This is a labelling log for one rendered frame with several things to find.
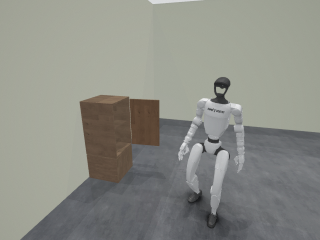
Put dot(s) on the left robot hand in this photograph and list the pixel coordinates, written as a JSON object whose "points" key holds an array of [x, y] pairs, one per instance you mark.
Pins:
{"points": [[239, 159]]}

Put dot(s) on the right robot upper arm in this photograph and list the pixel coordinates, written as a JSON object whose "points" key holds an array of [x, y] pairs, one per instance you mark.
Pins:
{"points": [[200, 111]]}

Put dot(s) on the right robot hand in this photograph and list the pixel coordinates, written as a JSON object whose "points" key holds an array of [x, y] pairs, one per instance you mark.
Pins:
{"points": [[184, 147]]}

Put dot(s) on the left robot upper arm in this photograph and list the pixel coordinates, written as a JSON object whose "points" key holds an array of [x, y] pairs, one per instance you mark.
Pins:
{"points": [[237, 112]]}

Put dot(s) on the cupboard door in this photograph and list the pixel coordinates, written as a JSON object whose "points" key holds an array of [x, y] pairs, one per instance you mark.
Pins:
{"points": [[145, 121]]}

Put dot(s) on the right robot foot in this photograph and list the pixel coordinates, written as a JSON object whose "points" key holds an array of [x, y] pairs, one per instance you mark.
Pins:
{"points": [[194, 196]]}

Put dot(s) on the humanoid robot torso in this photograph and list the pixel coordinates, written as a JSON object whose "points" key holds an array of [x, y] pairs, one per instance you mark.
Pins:
{"points": [[216, 121]]}

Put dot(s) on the robot right forearm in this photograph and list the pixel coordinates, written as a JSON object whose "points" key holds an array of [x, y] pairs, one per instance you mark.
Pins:
{"points": [[190, 133]]}

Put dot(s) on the robot left forearm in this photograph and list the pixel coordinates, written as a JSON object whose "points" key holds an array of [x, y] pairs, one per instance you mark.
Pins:
{"points": [[240, 141]]}

